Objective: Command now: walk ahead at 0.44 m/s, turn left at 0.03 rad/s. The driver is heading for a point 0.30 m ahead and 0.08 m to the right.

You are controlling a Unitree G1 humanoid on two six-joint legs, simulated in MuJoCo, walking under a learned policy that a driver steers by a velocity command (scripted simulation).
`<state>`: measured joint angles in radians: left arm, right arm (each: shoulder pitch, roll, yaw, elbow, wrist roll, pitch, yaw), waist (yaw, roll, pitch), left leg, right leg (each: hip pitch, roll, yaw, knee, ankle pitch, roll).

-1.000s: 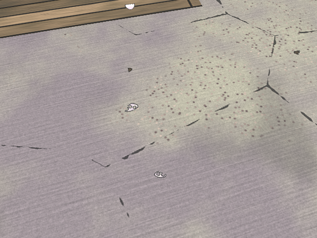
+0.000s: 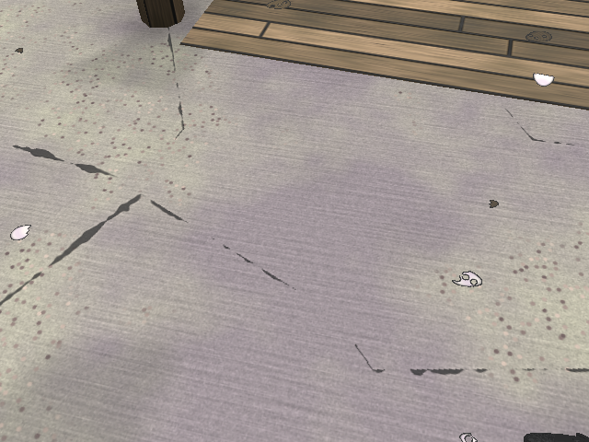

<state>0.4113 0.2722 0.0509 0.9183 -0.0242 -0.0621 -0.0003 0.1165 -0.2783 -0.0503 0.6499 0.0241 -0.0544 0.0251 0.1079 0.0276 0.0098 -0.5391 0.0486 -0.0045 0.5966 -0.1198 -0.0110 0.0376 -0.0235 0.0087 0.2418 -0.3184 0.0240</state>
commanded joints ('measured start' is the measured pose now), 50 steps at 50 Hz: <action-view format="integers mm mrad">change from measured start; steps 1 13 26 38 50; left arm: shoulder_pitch -23 -69 -163 -388 -316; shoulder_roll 212 73 221 90 62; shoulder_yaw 46 24 49 7 5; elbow -44 -100 -160 -119 -13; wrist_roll -12 9 54 31 29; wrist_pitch -1 17 6 44 50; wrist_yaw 1 7 -7 10 20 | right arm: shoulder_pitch -86 91 208 213 141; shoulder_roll -95 -94 -110 -49 -77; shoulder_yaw -26 -34 -26 -14 -3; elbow -104 38 169 257 306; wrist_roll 7 -39 -36 -33 -29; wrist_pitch -27 -61 -9 83 20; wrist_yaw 7 -7 -37 -65 -56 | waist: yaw -60 -67 -77 -161 -109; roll -171 62 -105 -143 10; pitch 75 2 -173 -105 -23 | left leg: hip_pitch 121 384 366 421 279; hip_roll -35 193 39 -18 19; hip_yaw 31 -62 81 16 -45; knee -85 -397 39 -52 -201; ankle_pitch -6 521 264 -91 -42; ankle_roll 45 212 56 -25 17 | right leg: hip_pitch -104 -605 -79 -405 -199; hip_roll -244 -71 -121 -135 -11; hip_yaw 150 68 109 152 28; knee -39 853 254 33 213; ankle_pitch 334 56 944 -17 299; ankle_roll -181 -14 -151 -182 -59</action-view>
